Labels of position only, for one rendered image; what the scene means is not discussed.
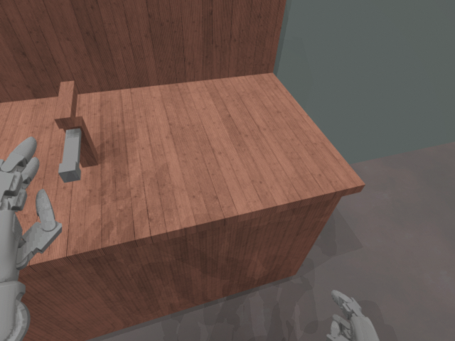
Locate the robot left forearm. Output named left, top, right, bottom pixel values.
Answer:
left=0, top=281, right=31, bottom=341

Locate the right robot hand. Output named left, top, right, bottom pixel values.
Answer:
left=326, top=290, right=380, bottom=341

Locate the counter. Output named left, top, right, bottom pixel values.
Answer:
left=0, top=0, right=365, bottom=341

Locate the left robot hand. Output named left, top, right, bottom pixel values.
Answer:
left=0, top=136, right=62, bottom=283

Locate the tap lever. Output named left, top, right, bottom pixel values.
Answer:
left=58, top=128, right=82, bottom=183

